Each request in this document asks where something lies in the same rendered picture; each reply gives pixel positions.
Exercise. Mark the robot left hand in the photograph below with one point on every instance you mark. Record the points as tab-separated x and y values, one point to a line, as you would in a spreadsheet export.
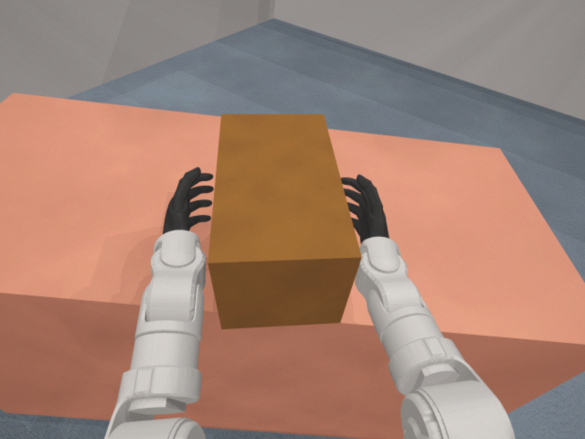
180	207

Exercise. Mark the right robot upper arm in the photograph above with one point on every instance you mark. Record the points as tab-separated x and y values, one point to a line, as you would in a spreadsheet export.
457	410

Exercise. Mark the carton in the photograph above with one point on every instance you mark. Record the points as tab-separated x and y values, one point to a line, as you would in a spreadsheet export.
283	249

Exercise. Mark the pedestal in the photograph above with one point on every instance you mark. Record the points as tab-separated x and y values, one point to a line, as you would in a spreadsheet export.
84	188

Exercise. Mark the robot right hand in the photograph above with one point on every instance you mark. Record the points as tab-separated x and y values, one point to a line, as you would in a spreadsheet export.
371	220

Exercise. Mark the left robot upper arm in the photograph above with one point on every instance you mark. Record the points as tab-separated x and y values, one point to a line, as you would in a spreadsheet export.
172	428

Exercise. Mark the right robot forearm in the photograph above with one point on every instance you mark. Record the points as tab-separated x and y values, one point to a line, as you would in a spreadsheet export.
418	353

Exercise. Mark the left robot forearm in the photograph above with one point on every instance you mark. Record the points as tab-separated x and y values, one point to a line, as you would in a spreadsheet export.
163	377

